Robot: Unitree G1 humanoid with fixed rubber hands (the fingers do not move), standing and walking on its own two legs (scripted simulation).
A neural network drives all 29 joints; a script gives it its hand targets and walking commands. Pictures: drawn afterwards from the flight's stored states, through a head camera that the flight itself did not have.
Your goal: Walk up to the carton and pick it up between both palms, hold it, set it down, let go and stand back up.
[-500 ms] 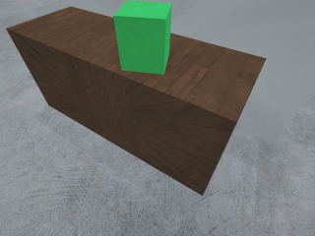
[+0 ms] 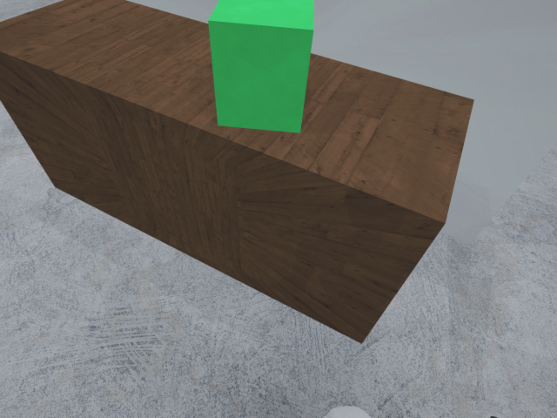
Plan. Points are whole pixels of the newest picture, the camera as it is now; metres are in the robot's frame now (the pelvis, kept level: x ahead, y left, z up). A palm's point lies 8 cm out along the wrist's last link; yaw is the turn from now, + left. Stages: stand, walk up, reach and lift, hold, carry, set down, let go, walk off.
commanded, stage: walk up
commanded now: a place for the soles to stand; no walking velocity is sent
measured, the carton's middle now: (264, 62) +0.87 +0.03 +0.07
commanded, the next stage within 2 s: none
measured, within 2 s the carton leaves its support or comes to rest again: neither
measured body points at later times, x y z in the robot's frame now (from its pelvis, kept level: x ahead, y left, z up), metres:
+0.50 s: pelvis +0.12 +0.06 -0.02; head +0.14 +0.06 +0.43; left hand +0.20 +0.38 -0.13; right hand +0.20 -0.26 -0.12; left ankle +0.17 +0.19 -0.69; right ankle +0.10 -0.10 -0.72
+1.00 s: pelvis +0.21 +0.10 -0.03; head +0.23 +0.08 +0.42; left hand +0.34 +0.42 -0.12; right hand +0.23 -0.23 -0.15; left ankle +0.22 +0.21 -0.68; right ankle +0.22 -0.05 -0.72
